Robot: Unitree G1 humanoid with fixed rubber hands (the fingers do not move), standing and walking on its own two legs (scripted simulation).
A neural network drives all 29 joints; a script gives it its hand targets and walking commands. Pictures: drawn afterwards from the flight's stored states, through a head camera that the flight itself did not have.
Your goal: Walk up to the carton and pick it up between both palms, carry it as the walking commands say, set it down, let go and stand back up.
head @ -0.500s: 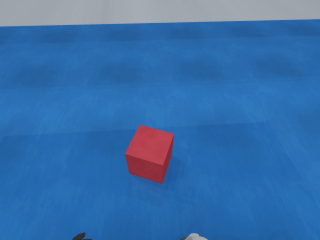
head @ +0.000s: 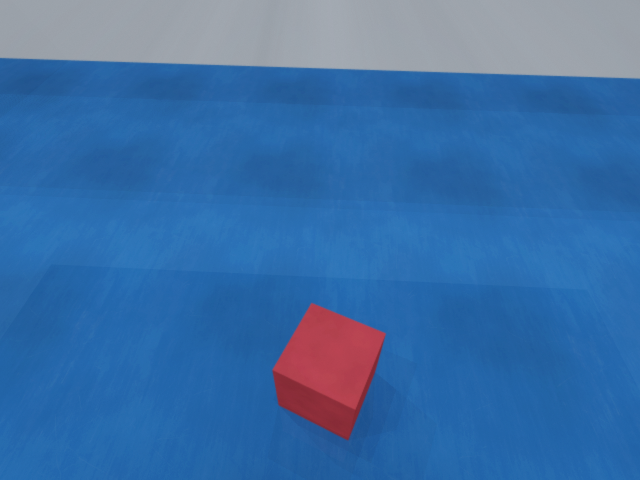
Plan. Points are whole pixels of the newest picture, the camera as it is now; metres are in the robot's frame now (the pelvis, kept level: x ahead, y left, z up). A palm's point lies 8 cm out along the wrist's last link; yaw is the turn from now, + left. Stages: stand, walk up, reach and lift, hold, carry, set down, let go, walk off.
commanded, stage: walk up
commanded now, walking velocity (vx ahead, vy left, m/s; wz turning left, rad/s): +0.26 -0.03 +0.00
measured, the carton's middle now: (329, 371) +0.57 -0.01 -0.65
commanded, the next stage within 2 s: none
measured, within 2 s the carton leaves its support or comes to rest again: neither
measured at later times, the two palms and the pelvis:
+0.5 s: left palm out of the picture +0.14 +0.20 -0.13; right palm out of the picture +0.01 -0.30 -0.14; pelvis +0.04 -0.05 +0.00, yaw -4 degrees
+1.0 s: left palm out of the picture +0.07 +0.12 -0.14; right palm out of the picture +0.01 -0.31 -0.15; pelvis +0.04 -0.09 +0.00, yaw -3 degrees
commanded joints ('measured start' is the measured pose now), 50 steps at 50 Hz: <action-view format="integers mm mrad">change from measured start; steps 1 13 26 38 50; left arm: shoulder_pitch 51 -127 -104 -217 -196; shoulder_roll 119 100 250 105 48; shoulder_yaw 10 30 40 -14 -8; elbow -28 -77 -99 -73 -25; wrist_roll -5 -15 -2 -20 -23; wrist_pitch -6 119 76 16 29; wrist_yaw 7 -23 -22 30 29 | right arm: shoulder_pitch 171 185 233 230 275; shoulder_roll -105 -124 -88 -41 -27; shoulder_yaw -32 -38 -40 -21 15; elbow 30 9 -38 78 143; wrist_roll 7 8 -4 13 9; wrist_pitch -51 -40 30 56 -5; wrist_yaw -27 -74 -56 -62 -77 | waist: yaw -85 -22 20 -40 -65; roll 62 205 -227 -133 13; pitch -33 -44 -46 9 8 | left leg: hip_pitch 367 227 -13 83 349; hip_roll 5 239 43 -51 43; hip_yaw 26 -57 62 -120 -165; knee -165 -314 66 126 -332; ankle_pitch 48 557 -262 -215 123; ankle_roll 36 133 35 33 75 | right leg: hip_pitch -199 -402 2 -59 -116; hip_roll -56 37 -159 -159 -20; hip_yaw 35 121 307 275 164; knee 137 713 -138 -146 -44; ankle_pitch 50 9 16 313 127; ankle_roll -124 10 -95 -182 -113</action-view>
